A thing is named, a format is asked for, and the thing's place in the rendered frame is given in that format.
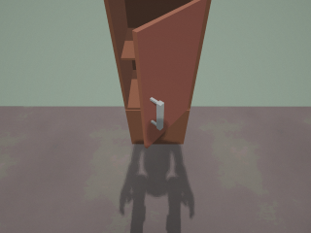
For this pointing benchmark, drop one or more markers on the cupboard door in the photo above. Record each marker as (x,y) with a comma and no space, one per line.
(165,51)

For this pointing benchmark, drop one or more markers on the handle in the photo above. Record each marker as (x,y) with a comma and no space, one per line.
(159,114)

